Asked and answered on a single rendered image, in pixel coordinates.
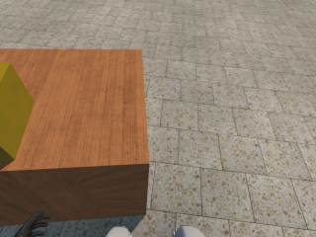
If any left robot hand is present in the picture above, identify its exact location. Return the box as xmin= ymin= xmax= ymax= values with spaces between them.
xmin=14 ymin=210 xmax=50 ymax=237

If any robot thigh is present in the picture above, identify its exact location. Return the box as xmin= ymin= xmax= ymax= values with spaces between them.
xmin=172 ymin=226 xmax=204 ymax=237
xmin=106 ymin=226 xmax=132 ymax=237

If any robot left thigh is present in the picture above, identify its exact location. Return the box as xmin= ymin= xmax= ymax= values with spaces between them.
xmin=106 ymin=226 xmax=132 ymax=237

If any robot right thigh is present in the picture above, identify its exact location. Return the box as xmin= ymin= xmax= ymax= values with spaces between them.
xmin=172 ymin=226 xmax=204 ymax=237

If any carton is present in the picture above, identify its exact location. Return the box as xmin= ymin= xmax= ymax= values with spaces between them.
xmin=0 ymin=62 xmax=35 ymax=162

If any pedestal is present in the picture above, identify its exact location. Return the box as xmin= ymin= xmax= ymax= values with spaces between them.
xmin=0 ymin=48 xmax=150 ymax=226

